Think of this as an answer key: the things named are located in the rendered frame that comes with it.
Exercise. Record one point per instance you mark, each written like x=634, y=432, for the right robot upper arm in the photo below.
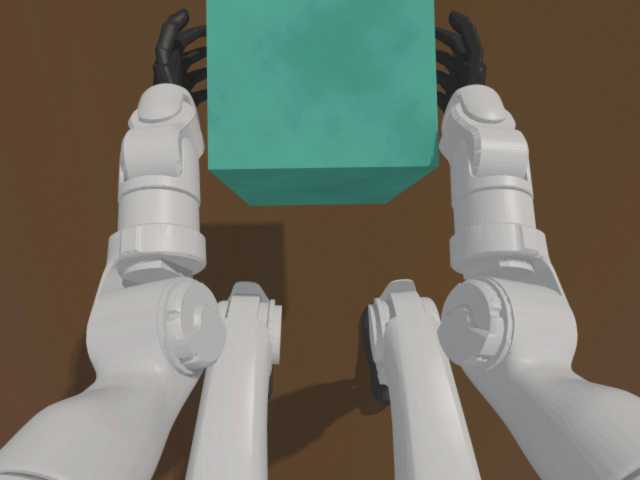
x=515, y=342

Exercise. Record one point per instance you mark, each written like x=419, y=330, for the robot right foot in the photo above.
x=380, y=392

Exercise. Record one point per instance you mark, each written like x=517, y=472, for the carton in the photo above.
x=320, y=102

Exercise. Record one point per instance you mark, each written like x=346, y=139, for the robot right forearm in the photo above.
x=491, y=193

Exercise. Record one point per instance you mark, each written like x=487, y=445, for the left robot hand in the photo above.
x=171, y=63

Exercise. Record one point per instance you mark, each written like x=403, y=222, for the left robot upper arm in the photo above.
x=149, y=345

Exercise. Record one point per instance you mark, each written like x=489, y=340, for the robot left shin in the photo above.
x=242, y=287

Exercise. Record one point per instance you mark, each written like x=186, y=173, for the robot left forearm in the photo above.
x=158, y=233

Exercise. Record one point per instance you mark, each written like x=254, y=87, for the right robot hand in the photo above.
x=466, y=67

